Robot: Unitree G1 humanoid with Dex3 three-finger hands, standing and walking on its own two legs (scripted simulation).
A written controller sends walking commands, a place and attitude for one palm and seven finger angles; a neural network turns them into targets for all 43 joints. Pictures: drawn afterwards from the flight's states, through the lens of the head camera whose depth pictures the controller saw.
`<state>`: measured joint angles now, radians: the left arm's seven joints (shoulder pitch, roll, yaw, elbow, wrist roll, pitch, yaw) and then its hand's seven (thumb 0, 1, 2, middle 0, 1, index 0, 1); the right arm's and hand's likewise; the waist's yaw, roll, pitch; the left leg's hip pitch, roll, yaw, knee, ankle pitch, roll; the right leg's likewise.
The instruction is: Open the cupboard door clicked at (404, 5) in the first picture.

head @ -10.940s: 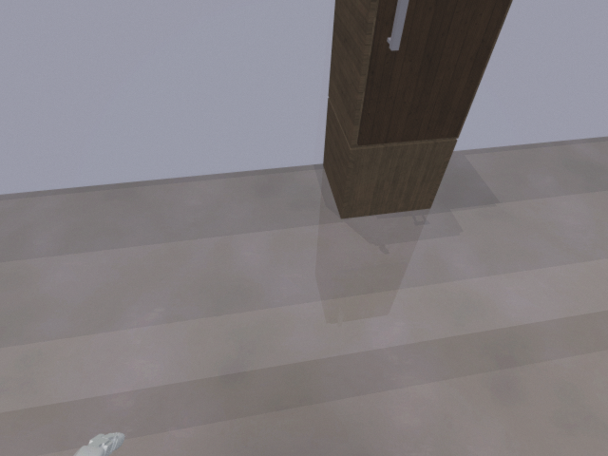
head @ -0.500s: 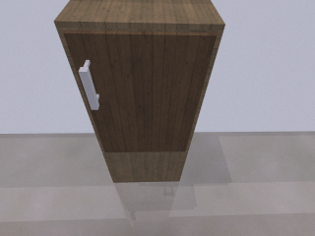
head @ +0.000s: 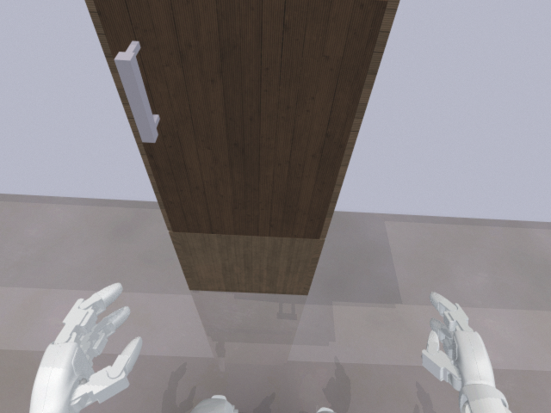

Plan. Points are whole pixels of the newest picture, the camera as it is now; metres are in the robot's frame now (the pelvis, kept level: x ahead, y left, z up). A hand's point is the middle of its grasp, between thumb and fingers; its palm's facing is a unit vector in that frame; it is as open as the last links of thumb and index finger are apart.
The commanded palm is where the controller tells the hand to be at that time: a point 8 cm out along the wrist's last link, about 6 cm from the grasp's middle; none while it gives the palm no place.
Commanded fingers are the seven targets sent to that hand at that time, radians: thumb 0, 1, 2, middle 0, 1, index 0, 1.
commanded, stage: raise the hand with hooked fingers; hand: left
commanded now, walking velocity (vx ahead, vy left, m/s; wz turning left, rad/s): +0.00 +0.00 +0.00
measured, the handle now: (142, 94) +0.54 +0.28 +0.15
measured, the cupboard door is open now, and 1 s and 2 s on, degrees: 0 0 0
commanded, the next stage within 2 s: move the hooked fingers beside the handle in 1.60 s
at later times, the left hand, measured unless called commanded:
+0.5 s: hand (77, 275) +0.24 +0.27 +0.10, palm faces +0.15 -0.99 -0.07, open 12.0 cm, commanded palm +0.22 +0.31 +0.11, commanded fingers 0.00 -0.29 0.39 -0.28 -1.07 -0.28 -1.07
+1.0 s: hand (25, 208) +0.29 +0.33 +0.16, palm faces +0.13 -0.99 -0.04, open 13.9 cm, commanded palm +0.26 +0.37 +0.17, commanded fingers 0.00 -0.50 0.30 -0.30 -1.20 -0.30 -1.20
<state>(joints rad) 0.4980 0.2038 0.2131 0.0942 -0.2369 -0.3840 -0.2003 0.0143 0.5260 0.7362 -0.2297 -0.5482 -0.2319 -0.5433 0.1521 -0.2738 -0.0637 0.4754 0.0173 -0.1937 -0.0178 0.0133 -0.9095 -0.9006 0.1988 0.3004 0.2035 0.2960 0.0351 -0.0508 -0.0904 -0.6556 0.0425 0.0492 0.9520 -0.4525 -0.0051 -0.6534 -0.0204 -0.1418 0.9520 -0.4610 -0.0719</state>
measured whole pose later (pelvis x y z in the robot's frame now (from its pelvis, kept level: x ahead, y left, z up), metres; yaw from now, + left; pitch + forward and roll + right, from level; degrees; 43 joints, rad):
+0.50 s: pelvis +0.01 +0.02 +0.02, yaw -1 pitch +7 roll -1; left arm 0.28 0.28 0.35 0.07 -0.34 -0.31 -0.27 0.01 -0.06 0.49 -0.26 -0.92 -0.27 -0.92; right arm 0.31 -0.28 0.00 0.62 0.04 -0.24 -0.06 0.02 -0.90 -0.90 0.20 0.30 0.21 0.30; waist 0.01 0.03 -0.06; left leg -0.54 0.03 0.07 0.80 -0.39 0.03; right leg -0.53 -0.02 -0.12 0.78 -0.38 -0.04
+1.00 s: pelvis +0.01 +0.05 +0.04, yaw +0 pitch +2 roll -1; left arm -0.05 0.38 0.40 0.22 -0.30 -0.05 -0.35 -0.01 -0.48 0.31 -0.30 -1.19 -0.30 -1.19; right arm 0.23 -0.24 0.08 0.60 0.05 -0.24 -0.09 0.01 -0.90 -0.90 0.20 0.30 0.21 0.30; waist 0.05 0.03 -0.02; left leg -0.33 -0.01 0.07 0.62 -0.32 0.06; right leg -0.31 -0.04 -0.12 0.57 -0.29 0.00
